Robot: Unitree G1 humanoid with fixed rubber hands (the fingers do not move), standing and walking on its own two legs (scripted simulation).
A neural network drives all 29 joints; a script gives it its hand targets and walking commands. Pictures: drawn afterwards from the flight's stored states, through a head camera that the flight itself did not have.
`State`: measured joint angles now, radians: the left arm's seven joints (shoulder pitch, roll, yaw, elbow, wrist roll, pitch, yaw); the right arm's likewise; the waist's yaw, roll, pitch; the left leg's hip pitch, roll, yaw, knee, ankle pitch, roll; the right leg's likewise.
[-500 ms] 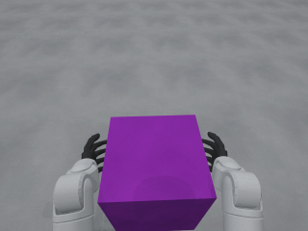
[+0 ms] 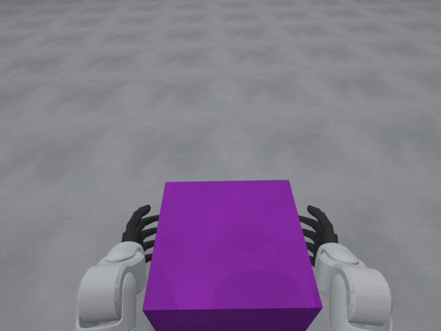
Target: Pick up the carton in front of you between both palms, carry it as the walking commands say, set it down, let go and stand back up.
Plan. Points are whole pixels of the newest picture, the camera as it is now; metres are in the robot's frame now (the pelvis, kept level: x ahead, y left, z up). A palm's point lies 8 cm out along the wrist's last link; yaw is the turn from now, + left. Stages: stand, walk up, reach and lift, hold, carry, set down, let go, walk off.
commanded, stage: carry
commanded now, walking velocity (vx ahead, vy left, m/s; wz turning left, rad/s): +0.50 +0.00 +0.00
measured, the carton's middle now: (228, 271) +0.25 +0.00 +0.02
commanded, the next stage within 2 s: none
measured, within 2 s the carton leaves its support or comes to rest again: neither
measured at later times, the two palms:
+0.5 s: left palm (153, 140) +0.56 +0.18 +0.08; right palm (275, 142) +0.54 -0.12 +0.08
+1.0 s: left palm (179, 86) +0.82 +0.14 +0.09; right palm (274, 88) +0.81 -0.16 +0.08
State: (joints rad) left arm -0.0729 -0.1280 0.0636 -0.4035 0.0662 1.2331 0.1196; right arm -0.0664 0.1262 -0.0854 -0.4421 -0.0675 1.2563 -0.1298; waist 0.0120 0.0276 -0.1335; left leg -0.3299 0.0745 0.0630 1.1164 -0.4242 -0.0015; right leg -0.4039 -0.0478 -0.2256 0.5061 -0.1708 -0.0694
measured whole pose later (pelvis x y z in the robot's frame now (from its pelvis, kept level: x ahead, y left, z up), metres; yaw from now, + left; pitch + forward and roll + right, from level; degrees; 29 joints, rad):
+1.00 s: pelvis +0.56 +0.00 +0.01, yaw -1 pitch +3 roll +0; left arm -0.07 -0.13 0.07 -0.46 0.06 1.21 0.12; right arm -0.07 0.13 -0.07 -0.48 -0.07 1.23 -0.12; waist 0.01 0.04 -0.04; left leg -0.25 0.05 0.10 0.58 -0.49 -0.03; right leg -0.36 -0.03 -0.24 0.41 -0.11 -0.08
